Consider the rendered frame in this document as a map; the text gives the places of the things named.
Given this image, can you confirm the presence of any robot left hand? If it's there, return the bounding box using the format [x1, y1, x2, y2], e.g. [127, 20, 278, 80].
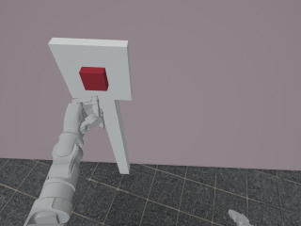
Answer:
[63, 94, 104, 138]

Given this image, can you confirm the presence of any robot right hand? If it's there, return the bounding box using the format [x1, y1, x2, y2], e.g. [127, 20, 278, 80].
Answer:
[229, 209, 254, 226]

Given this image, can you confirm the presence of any left robot forearm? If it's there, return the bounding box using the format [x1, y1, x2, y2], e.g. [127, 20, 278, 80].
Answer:
[24, 132, 84, 226]

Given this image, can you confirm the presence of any panel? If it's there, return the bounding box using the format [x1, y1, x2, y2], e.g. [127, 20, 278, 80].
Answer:
[48, 38, 133, 174]

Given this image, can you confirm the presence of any button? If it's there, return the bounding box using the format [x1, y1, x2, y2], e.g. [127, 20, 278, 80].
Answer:
[79, 67, 109, 91]

